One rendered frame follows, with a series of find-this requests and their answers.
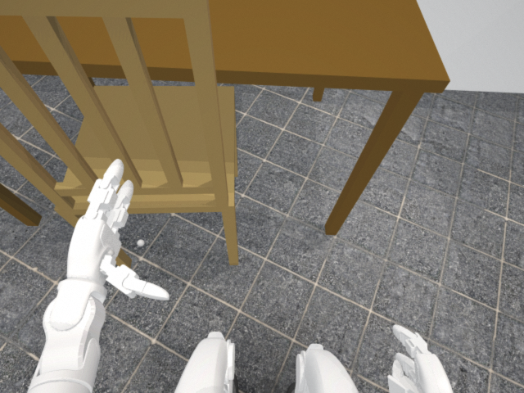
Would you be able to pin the table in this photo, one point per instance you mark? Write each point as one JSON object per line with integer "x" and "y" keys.
{"x": 352, "y": 44}

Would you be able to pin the right robot thigh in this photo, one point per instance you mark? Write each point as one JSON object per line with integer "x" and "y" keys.
{"x": 319, "y": 371}

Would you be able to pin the robot thigh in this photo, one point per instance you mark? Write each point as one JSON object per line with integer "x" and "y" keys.
{"x": 210, "y": 366}
{"x": 319, "y": 371}

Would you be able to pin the left robot forearm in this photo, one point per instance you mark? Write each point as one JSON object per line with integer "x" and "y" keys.
{"x": 72, "y": 323}

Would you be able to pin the robot left hand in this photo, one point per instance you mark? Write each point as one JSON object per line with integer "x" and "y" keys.
{"x": 96, "y": 233}

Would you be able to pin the chair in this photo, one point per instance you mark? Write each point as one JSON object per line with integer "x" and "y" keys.
{"x": 178, "y": 144}

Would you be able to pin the robot right hand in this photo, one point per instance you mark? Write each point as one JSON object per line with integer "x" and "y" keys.
{"x": 426, "y": 373}

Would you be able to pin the left robot thigh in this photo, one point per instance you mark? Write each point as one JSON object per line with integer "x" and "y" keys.
{"x": 210, "y": 366}

